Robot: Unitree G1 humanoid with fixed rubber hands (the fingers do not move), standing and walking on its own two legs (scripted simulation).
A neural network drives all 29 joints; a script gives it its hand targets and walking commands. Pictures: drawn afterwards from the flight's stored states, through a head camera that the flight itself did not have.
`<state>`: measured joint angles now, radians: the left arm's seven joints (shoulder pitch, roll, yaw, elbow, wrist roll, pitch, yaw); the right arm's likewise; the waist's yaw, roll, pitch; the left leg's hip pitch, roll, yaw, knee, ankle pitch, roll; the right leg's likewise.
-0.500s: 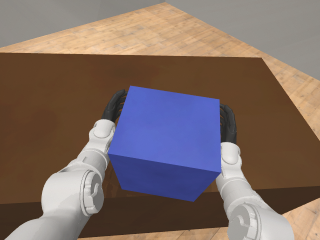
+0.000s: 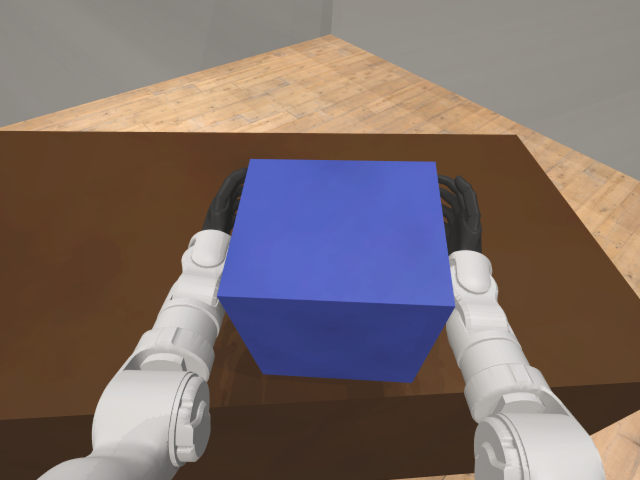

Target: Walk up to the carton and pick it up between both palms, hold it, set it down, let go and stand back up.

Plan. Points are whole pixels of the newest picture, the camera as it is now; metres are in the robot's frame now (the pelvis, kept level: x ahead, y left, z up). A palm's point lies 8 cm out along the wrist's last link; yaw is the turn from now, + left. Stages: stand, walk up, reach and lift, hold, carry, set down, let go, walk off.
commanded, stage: reach and lift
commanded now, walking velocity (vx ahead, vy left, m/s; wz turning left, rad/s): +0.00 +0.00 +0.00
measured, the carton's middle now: (338, 281) +0.37 -0.03 +0.06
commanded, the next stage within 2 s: hold in 1.88 s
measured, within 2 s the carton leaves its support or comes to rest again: neither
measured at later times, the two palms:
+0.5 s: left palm (203, 209) +0.39 +0.13 +0.17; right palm (479, 220) +0.37 -0.17 +0.18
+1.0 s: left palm (187, 209) +0.37 +0.14 +0.19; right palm (483, 193) +0.37 -0.16 +0.22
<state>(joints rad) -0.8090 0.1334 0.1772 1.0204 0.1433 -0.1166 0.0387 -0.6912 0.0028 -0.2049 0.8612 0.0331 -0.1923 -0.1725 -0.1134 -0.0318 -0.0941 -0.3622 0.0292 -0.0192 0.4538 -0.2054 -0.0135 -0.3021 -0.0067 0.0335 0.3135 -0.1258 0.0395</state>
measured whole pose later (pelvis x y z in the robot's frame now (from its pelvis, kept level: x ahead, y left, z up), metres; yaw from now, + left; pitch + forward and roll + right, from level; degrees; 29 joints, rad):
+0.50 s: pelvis -0.01 +0.00 +0.00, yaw +0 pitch -2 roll -2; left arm -0.78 0.09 0.20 0.74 0.14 0.33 0.04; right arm -0.73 -0.06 -0.15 0.80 0.10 0.13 -0.16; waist -0.08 -0.04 -0.10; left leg -0.19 0.03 -0.02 0.43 -0.20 -0.01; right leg -0.14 -0.01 0.03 0.31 -0.13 0.04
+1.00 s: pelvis -0.01 +0.00 +0.00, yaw +0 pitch -4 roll -2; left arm -0.74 0.05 0.22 0.50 0.15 0.59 0.09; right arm -0.83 -0.12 -0.08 0.78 0.21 0.31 -0.14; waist -0.07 -0.04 -0.09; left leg -0.16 0.03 -0.02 0.43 -0.20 -0.01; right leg -0.11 -0.01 0.03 0.31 -0.13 0.04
